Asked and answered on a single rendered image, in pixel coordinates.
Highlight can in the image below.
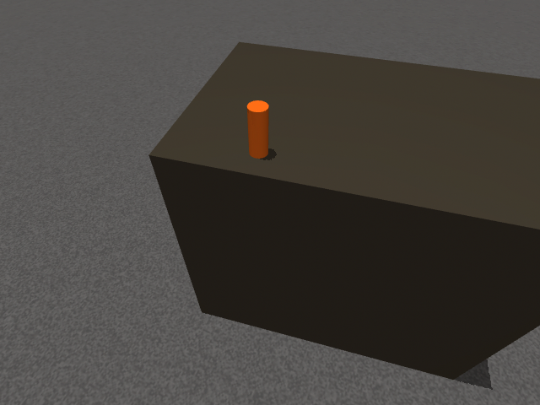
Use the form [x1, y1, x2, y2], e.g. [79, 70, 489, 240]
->
[247, 100, 269, 159]

